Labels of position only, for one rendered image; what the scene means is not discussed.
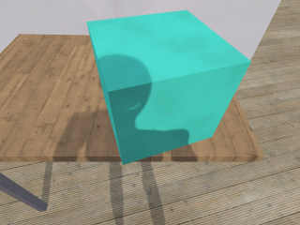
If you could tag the table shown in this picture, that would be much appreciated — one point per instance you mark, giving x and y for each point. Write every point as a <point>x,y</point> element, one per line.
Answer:
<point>52,109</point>

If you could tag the carton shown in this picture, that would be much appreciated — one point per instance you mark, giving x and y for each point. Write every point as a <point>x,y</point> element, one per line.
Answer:
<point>167,80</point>

